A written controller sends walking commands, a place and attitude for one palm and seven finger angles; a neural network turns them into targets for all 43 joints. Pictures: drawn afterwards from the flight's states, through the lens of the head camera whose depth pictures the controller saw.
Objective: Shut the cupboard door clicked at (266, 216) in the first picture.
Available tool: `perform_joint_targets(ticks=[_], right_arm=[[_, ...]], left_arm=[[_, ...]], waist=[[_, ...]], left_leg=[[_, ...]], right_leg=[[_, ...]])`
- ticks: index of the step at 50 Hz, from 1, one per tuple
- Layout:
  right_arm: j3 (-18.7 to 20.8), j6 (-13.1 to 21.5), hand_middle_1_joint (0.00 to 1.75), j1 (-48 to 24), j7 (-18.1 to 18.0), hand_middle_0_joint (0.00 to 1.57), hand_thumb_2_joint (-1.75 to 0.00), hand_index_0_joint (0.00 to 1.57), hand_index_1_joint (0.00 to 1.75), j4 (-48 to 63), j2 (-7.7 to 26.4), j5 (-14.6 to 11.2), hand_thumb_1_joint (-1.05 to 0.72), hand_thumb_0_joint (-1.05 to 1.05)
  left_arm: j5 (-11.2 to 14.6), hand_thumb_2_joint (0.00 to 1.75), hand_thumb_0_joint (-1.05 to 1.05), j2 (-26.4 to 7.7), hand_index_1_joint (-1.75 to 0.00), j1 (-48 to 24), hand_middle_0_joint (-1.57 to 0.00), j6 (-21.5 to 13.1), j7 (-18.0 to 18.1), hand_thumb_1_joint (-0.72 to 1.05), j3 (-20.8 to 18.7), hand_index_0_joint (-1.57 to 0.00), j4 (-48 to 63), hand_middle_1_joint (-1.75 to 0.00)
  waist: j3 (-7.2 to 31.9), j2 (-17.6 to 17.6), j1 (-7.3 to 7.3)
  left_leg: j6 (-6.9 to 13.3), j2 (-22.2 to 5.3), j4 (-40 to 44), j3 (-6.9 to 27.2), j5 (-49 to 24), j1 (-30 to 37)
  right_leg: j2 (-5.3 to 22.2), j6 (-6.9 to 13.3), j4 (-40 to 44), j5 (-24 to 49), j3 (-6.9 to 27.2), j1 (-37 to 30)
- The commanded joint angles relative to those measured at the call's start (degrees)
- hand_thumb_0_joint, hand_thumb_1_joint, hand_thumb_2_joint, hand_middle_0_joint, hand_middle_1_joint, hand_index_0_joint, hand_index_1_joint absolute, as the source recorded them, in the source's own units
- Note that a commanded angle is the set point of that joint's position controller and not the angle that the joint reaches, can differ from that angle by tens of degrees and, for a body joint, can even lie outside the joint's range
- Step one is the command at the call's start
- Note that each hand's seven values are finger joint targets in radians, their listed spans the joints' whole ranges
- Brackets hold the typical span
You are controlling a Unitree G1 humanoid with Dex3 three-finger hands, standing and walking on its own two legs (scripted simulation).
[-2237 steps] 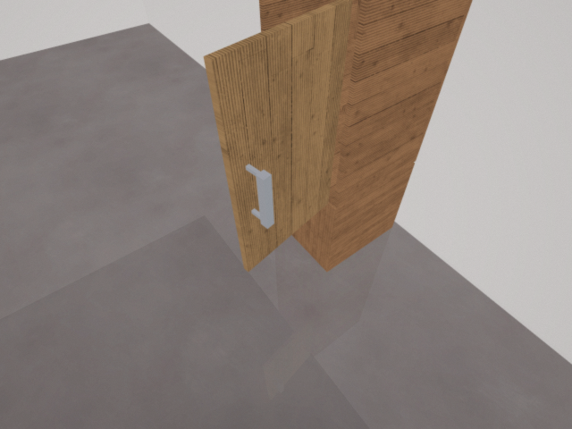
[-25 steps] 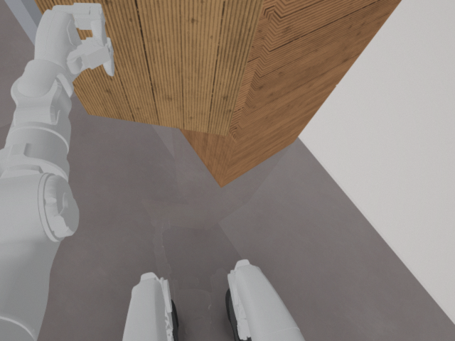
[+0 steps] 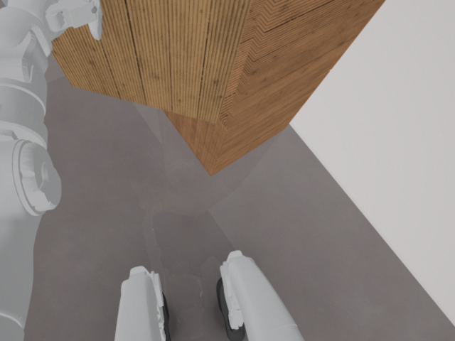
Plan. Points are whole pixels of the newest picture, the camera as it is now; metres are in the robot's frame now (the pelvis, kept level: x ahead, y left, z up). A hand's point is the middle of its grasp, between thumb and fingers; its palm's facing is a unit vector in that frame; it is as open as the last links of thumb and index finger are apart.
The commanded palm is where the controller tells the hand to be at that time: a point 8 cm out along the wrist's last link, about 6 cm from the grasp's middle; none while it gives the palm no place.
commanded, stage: pull the fist back off the door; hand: left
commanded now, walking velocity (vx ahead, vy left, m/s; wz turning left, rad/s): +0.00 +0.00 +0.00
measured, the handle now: out of the picture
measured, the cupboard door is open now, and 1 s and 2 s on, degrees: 43 40 40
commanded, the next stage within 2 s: draw the hand back to the body in 0.94 s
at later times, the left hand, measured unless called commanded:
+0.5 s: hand (114, 6) +0.59 +0.08 +0.11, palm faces +0.15 -0.99 -0.02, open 3.2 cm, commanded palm +0.55 +0.12 +0.10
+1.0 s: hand (125, 59) +0.51 +0.07 +0.10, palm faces +0.13 -0.99 -0.04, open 3.2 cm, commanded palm +0.49 +0.12 +0.10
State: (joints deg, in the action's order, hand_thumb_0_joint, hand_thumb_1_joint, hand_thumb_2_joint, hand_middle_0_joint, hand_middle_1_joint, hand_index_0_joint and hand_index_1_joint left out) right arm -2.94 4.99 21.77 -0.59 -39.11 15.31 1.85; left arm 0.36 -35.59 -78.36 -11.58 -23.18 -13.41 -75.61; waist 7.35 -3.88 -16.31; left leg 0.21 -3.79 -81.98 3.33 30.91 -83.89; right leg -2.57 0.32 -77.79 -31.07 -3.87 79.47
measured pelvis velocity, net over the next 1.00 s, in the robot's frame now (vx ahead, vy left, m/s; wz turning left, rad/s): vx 0.02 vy -0.01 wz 0.05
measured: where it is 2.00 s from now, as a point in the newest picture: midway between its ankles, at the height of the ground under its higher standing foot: (197, 327)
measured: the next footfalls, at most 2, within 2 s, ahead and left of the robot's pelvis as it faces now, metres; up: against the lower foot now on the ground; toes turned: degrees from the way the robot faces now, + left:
none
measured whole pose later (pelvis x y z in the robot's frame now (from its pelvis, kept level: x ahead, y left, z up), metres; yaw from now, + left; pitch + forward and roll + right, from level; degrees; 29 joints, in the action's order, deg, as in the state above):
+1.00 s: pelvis +0.02 -0.01 +0.05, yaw +3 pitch +24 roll -1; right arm 1.8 -2.3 16.8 4.2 -37.4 13.8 4.3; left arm -3.0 -7.4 -48.6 -31.2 14.1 -11.0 -63.7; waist 9.5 -2.2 -8.6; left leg -0.9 -2.1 -69.8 0.8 29.2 -64.6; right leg -0.9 0.9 -69.5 -31.2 -1.6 62.3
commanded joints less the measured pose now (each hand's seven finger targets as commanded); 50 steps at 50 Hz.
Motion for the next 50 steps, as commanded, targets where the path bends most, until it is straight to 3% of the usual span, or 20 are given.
perform_joint_targets(ticks=[1, 3, 4, 5, 6, 8, 10, 11, 13, 15, 18, 23, 27, 28, 33, 38, 40, 43, 47, 50], right_arm=[[4.2, 0.9, 0.30, 14.1, -0.9, 0.20, -0.90, 0.20, 0.30, -0.4, 11.4, 0.2, -0.90, 0.00], [4.3, 1.3, 0.30, 14.0, -0.8, 0.20, -0.90, 0.20, 0.30, -0.7, 11.4, 0.4, -0.90, 0.00], [3.2, 1.1, 0.30, 17.3, -0.1, 0.20, -0.90, 0.20, 0.30, 1.7, 10.4, 1.4, -0.90, 0.00], [3.3, 0.8, 0.30, 16.1, 1.1, 0.20, -0.90, 0.20, 0.30, 1.7, 9.9, 1.6, -0.90, 0.00], [3.6, 0.5, 0.30, 16.7, 1.9, 0.20, -0.90, 0.20, 0.30, 1.7, 9.6, 2.4, -0.90, 0.00], [4.1, 0.1, 0.30, 17.4, 3.6, 0.20, -0.90, 0.20, 0.30, 2.2, 9.2, 3.7, -0.90, 0.00], [4.9, -0.3, 0.30, 17.4, 5.4, 0.20, -0.90, 0.20, 0.30, 1.9, 8.5, 5.2, -0.90, 0.00], [5.3, -0.7, 0.30, 17.3, 6.4, 0.20, -0.90, 0.20, 0.30, 1.6, 8.5, 5.4, -0.90, 0.00], [6.0, -2.1, 0.30, 18.0, 7.1, 0.20, -0.90, 0.20, 0.30, 1.1, 8.9, 5.5, -0.90, 0.00], [6.1, -3.1, 0.30, 17.1, 7.0, 0.20, -0.90, 0.20, 0.30, 1.2, 9.1, 4.7, -0.90, 0.00], [5.1, -3.9, 0.30, 16.6, 5.9, 0.20, -0.90, 0.20, 0.30, 2.1, 9.2, 4.2, -0.90, 0.00], [5.5, -4.1, 0.30, 15.4, 6.2, 0.20, -0.90, 0.20, 0.30, 3.5, 7.8, 4.1, -0.90, 0.00], [6.3, -4.9, 0.30, 14.7, 6.3, 0.20, -0.90, 0.20, 0.30, 3.6, 7.7, 3.6, -0.90, 0.00], [6.4, -4.9, 0.30, 14.5, 6.2, 0.20, -0.90, 0.20, 0.30, 3.9, 7.7, 3.6, -0.90, 0.00], [7.5, -5.5, 0.30, 12.9, 5.9, 0.20, -0.90, 0.20, 0.30, 3.4, 7.3, 3.1, -0.90, 0.00], [8.1, -6.1, 0.30, 10.9, 5.5, 0.20, -0.90, 0.20, 0.30, 3.1, 7.1, 2.9, -0.90, 0.00], [8.3, -6.3, 0.30, 9.5, 5.5, 0.20, -0.90, 0.20, 0.30, 3.1, 6.6, 2.8, -0.90, 0.00], [8.3, -6.8, 0.30, 8.3, 5.2, 0.20, -0.90, 0.20, 0.30, 3.6, 6.5, 2.7, -0.90, 0.00], [7.8, -7.2, 0.30, 6.0, 4.5, 0.20, -0.90, 0.20, 0.30, 3.2, 6.3, 2.5, -0.90, 0.00], [7.5, -6.9, 0.30, 4.8, 3.9, 0.20, -0.90, 0.20, 0.30, 3.2, 6.2, 2.5, -0.90, 0.00]], left_arm=[[1.1, 0.90, 0.00, -4.5, -1.50, -36.5, -1.30, -3.5, -1.0, 0.90, 0.4, -1.30, 14.0, -1.50], [1.0, 0.90, 0.00, -3.3, -1.50, -38.0, -1.30, -3.4, -1.2, 0.90, 1.3, -1.30, 15.5, -1.50], [4.6, 0.90, 0.00, -6.2, -1.50, -35.6, -1.30, -2.5, 9.9, 0.90, -10.4, -1.30, 16.1, -1.50], [3.2, 0.90, 0.00, -2.5, -1.50, -31.9, -1.30, -1.7, 15.2, 0.90, -7.9, -1.30, 13.2, -1.50], [3.4, 0.90, 0.00, -0.5, -1.50, -31.6, -1.30, -1.8, 19.8, 0.90, -9.2, -1.30, 14.1, -1.50], [1.1, 0.90, 0.00, 1.8, -1.50, -30.2, -1.30, -4.0, 28.9, 0.90, -10.2, -1.30, 16.3, -1.50], [-5.2, 0.90, 0.00, 3.9, -1.50, -30.0, -1.30, -8.1, 37.1, 0.90, -7.5, -1.30, 20.8, -1.50], [-8.1, 0.90, 0.00, 5.2, -1.50, -28.9, -1.30, -9.6, 38.8, 0.90, -5.0, -1.30, 20.4, -1.50], [-10.4, 0.90, 0.00, 6.3, -1.50, -27.6, -1.30, -11.2, 38.8, 0.90, -2.7, -1.30, 18.4, -1.50], [-8.8, 0.90, 0.00, 6.8, -1.50, -27.3, -1.30, -11.2, 36.9, 0.90, -2.4, -1.30, 16.7, -1.50], [-5.7, 0.90, 0.00, -0.6, -1.50, -23.7, -1.30, -11.1, 35.1, 0.90, -10.0, -1.30, 13.8, -1.50], [-5.7, 0.90, 0.00, 3.2, -1.50, -13.8, -1.30, -16.2, 35.6, 0.90, -9.1, -1.30, 16.0, -1.50], [-4.9, 0.90, 0.00, 7.8, -1.50, -7.3, -1.30, -17.0, 35.1, 0.90, -6.9, -1.30, 14.4, -1.50], [-4.4, 0.90, 0.00, 8.9, -1.50, -7.2, -1.30, -17.9, 34.7, 0.90, -6.1, -1.30, 17.4, -1.50], [-1.9, 0.90, 0.00, 17.3, -1.50, -5.3, -1.30, -20.1, 34.0, 0.90, -0.6, -1.30, 22.8, -1.50], [-2.4, 0.90, 0.00, 18.6, -1.50, -2.0, -1.30, -22.8, 35.4, 0.90, 0.6, -1.30, 27.1, -1.50], [-2.6, 0.90, 0.00, 21.5, -1.50, 0.6, -1.30, -23.5, 36.0, 0.90, 2.7, -1.30, 27.9, -1.50], [-2.8, 0.90, 0.00, 21.5, -1.50, 6.0, -1.30, -23.5, 36.7, 0.90, 2.4, -1.30, 27.4, -1.50], [-3.4, 0.90, 0.00, 20.9, -1.50, 1.7, -1.30, -23.2, 37.7, 0.90, 2.8, -1.30, 24.1, -1.50], [-3.4, 0.90, 0.00, 20.2, -1.50, -0.5, -1.30, -23.9, 38.1, 0.90, 2.4, -1.30, 22.7, -1.50]], waist=[[36.0, -13.9, -5.87], [37.0, -16.1, -6.00], [39.1, -16.4, -2.32], [37.7, -15.5, -2.57], [37.0, -12.2, -2.84], [38.1, -11.7, -1.88], [40.8, -14.9, -1.45], [40.6, -15.4, -1.60], [39.4, -12.2, -2.76], [38.2, -10.8, -2.94], [36.1, -6.1, -0.84], [34.6, -4.7, 1.68], [30.7, 1.2, 1.76], [32.6, -1.2, 2.67], [32.1, -1.7, 2.55], [33.0, -2.3, 4.31], [33.3, -2.0, 4.56], [31.8, -0.3, 5.84], [26.4, 3.1, 3.88], [26.9, 3.4, 3.49]], left_leg=[[2.8, 1.2, 5.5, 2.5, -22.1, 37.0], [2.7, 1.2, 5.5, 3.0, -23.3, 39.3], [2.0, 0.3, 7.2, 4.1, -22.5, 37.4], [1.5, 0.2, 7.9, 4.1, -20.9, 36.1], [1.5, 0.3, 8.1, 3.9, -20.0, 34.7], [1.1, 0.6, 9.0, 3.9, -21.3, 35.2], [0.5, 0.6, 8.6, 3.5, -24.1, 38.3], [0.2, 0.8, 8.9, 3.2, -24.1, 39.1], [0.5, 0.9, 10.0, 3.0, -23.5, 39.4], [0.8, 1.4, 11.3, 2.1, -19.6, 37.8], [1.6, 2.1, 12.7, 0.6, -16.0, 31.0], [1.4, 2.3, 14.1, -0.7, -19.5, 32.7], [1.6, 2.7, 15.3, -2.1, -17.1, 29.3], [1.4, 2.9, 15.7, -2.2, -18.6, 32.1], [1.0, 3.0, 16.4, -2.3, -21.9, 38.6], [0.6, 3.1, 17.0, -2.2, -23.7, 41.8], [0.5, 3.1, 17.0, -2.3, -24.9, 43.1], [0.5, 3.4, 17.8, -2.9, -24.5, 42.1], [1.1, 3.8, 18.0, -3.2, -17.8, 36.6], [1.2, 4.0, 17.8, -3.1, -15.9, 35.8]], right_leg=[[-1.6, 2.1, 10.5, 15.2, 0.4, -6.0], [-1.7, 2.4, 10.1, 15.4, 0.1, -4.5], [-1.0, 1.8, 10.3, 15.3, 0.2, -7.3], [-1.0, 1.5, 10.1, 14.0, 0.1, -7.0], [-0.9, 1.0, 10.4, 13.7, -0.1, -8.3], [-0.9, 0.6, 10.6, 14.4, -0.2, -9.5], [-0.6, 0.5, 9.9, 15.7, -0.3, -8.4], [-0.6, 0.7, 10.2, 15.6, -0.4, -8.6], [-0.7, 0.8, 11.6, 16.3, -0.2, -11.1], [-0.7, 0.8, 13.6, 15.4, 0.3, -14.0], [-0.7, 0.5, 15.0, 15.1, 1.7, -21.2], [-0.5, 0.4, 15.2, 19.7, 2.0, -24.2], [-0.3, 0.1, 16.9, 20.7, 2.6, -28.0], [-0.1, 0.3, 16.5, 21.9, 2.6, -28.0], [0.1, 0.3, 17.3, 24.4, 2.0, -26.8], [0.5, 0.5, 16.8, 25.6, 1.9, -27.6], [0.6, 0.4, 16.8, 26.6, 1.7, -27.7], [0.6, 0.4, 17.1, 27.7, 2.0, -29.9], [1.0, -0.1, 18.5, 23.6, 2.8, -29.6], [1.1, -0.2, 18.5, 21.9, 3.2, -29.1]])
